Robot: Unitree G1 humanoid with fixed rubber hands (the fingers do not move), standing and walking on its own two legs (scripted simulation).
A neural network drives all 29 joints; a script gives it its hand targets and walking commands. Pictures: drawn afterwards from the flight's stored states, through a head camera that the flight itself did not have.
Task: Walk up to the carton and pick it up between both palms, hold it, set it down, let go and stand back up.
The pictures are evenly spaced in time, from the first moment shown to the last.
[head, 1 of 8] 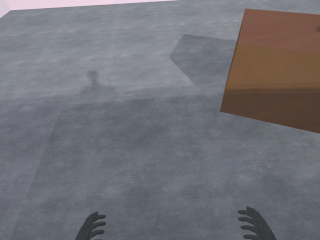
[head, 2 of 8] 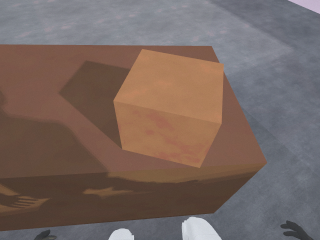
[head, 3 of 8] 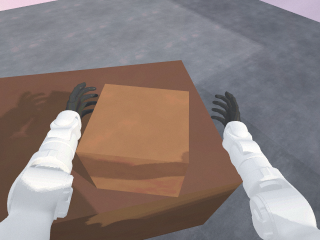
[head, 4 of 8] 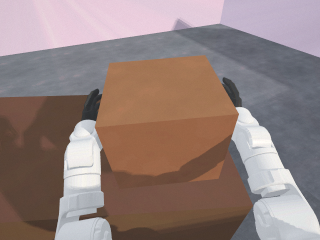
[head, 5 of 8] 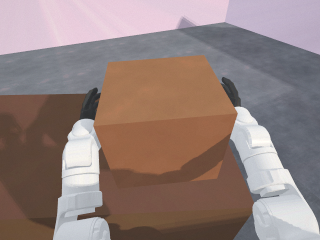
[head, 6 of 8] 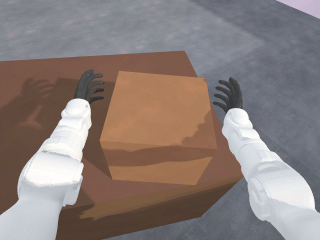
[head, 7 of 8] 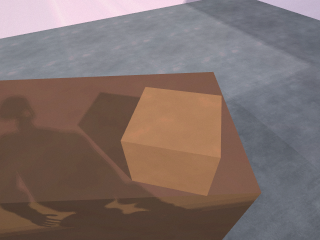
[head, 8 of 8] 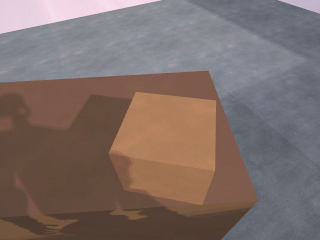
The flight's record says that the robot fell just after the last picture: no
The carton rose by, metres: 0.20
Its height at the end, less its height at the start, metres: +0.00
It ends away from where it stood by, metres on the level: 0.04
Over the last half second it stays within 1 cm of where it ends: yes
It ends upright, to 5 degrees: yes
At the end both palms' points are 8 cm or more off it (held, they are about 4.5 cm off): yes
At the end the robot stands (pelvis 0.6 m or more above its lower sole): yes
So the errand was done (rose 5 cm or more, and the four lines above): yes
